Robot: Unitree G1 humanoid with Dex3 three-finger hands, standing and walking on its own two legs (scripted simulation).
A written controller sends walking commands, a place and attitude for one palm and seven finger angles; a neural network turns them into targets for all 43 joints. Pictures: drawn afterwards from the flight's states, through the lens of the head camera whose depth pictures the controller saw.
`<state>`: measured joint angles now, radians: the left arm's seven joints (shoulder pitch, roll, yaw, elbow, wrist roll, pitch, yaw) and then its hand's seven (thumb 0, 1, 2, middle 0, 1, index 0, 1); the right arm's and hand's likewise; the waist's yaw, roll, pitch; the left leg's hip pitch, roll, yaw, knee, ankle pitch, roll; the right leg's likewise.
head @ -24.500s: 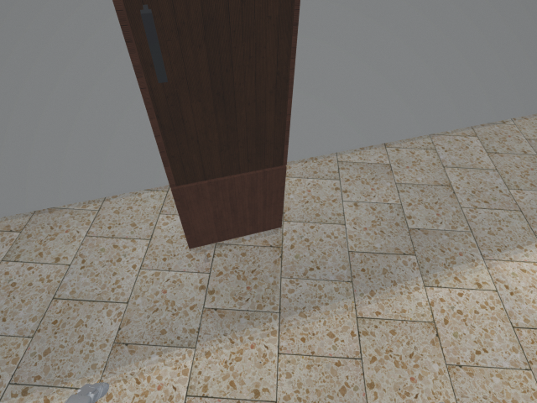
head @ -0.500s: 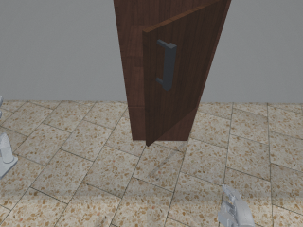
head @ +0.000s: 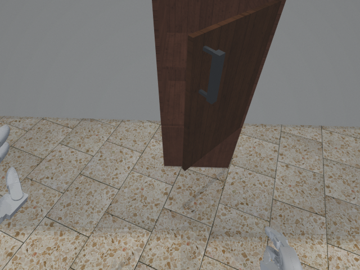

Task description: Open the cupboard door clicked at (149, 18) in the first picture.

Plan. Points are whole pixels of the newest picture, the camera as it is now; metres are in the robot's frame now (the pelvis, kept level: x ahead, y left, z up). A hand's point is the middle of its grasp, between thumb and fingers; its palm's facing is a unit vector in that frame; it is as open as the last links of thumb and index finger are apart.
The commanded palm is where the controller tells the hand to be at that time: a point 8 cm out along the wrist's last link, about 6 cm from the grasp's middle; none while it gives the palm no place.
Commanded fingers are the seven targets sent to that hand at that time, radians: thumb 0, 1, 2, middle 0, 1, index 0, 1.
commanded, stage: stop stepping back and stand still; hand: left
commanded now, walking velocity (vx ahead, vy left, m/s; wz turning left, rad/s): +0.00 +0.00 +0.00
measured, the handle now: (209, 75) +0.58 -0.03 +0.13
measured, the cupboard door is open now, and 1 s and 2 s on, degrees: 44 44 44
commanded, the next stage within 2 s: let the arm hang, fingers relaxed in 0.08 s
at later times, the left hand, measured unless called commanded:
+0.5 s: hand out of the picture +0.03 +0.16 -0.18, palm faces +0.02 -0.99 -0.16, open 7.3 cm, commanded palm none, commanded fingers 0.00 0.90 0.90 -0.20 -0.30 -0.20 -0.30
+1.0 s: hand out of the picture -0.03 +0.14 -0.18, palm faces +0.12 -0.97 -0.20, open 7.4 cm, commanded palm none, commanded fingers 0.00 0.90 0.90 -0.20 -0.30 -0.20 -0.30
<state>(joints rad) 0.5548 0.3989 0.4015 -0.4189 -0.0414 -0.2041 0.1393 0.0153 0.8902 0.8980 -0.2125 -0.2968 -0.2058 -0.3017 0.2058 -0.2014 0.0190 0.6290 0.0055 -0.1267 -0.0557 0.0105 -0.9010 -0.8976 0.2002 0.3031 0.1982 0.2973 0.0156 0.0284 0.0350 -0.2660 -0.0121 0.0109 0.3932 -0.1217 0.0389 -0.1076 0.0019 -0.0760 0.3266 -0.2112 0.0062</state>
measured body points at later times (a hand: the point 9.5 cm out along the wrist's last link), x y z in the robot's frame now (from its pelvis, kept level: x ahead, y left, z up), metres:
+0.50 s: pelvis -0.01 -0.01 -0.01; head +0.01 +0.00 +0.44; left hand +0.03 +0.21 -0.17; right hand +0.07 -0.28 -0.14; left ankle +0.06 +0.09 -0.74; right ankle -0.02 -0.12 -0.74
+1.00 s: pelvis +0.02 -0.02 -0.01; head +0.03 -0.03 +0.44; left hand -0.03 +0.19 -0.16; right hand +0.00 -0.21 -0.18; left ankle +0.06 +0.09 -0.74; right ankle -0.02 -0.12 -0.74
